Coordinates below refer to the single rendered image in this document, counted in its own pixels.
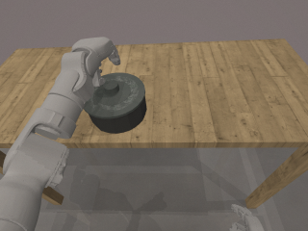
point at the left robot forearm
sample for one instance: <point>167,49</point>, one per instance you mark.
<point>57,116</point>

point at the robot left upper arm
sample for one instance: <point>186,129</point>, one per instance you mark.
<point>38,164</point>

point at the pot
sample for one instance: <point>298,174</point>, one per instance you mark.
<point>121,124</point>

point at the table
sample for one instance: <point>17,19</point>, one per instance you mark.
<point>250,93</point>

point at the robot left hand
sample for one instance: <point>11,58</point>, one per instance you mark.
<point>104,48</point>

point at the knob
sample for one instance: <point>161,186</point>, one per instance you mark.
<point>111,87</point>

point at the robot right hand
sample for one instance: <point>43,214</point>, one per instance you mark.
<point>251,223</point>

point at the lid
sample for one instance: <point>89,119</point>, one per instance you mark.
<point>108,106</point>

